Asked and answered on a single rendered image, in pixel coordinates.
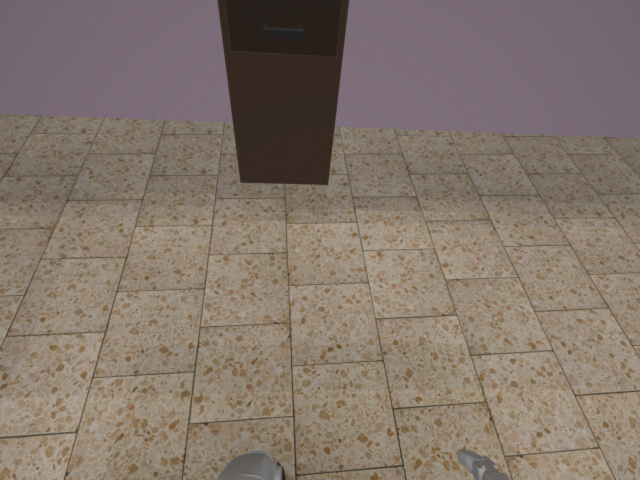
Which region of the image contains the left robot shin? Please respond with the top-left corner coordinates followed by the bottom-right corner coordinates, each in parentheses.
top-left (249, 449), bottom-right (274, 461)

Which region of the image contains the handle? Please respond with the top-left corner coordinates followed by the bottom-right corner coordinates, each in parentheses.
top-left (263, 22), bottom-right (304, 39)

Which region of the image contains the robot left thigh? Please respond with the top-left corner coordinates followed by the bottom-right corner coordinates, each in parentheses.
top-left (216, 453), bottom-right (282, 480)

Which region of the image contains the cabinet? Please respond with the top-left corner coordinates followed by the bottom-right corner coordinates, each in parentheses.
top-left (218, 0), bottom-right (349, 185)

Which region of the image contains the robot right hand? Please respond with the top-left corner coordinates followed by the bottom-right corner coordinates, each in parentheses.
top-left (457, 449), bottom-right (511, 480)

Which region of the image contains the drawer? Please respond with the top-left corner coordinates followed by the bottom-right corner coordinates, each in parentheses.
top-left (226, 0), bottom-right (341, 56)

